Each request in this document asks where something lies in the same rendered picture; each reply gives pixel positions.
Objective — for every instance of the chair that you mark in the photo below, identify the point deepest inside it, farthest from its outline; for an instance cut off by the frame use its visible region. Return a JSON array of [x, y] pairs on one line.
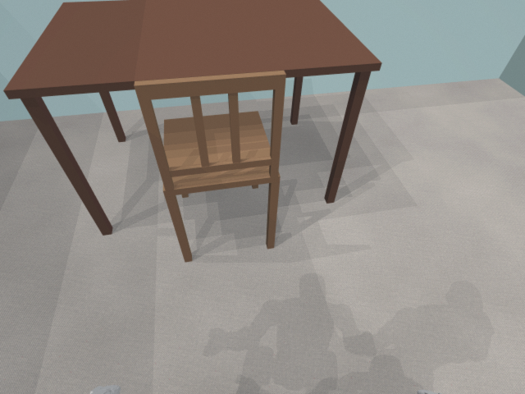
[[216, 152]]

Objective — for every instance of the table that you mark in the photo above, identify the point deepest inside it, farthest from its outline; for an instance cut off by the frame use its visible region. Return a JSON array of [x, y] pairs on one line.
[[103, 46]]

